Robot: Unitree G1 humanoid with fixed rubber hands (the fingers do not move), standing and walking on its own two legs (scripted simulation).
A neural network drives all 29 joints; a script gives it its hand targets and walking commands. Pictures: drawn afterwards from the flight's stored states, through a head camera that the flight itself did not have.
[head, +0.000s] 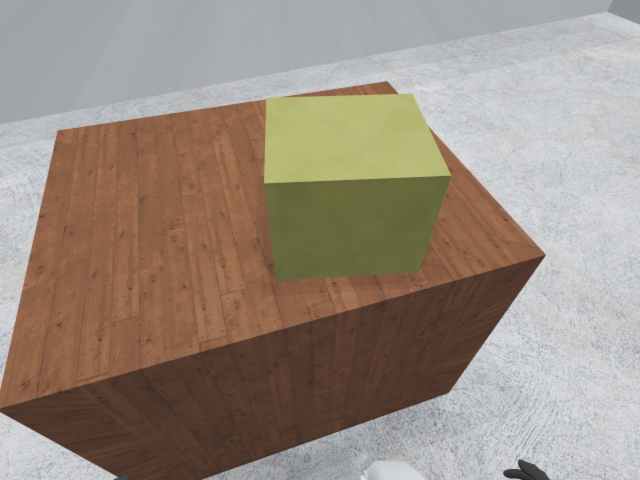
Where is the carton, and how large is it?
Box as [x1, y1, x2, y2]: [264, 94, 450, 279]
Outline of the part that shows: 412,94 266,98 264,186 276,279 418,271 450,174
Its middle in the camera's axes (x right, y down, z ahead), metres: +0.04 -0.08 +0.65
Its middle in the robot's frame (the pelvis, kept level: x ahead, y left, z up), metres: +0.56 -0.02 +0.04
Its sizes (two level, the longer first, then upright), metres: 0.245 0.216 0.213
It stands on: a pedestal, 0.68 m high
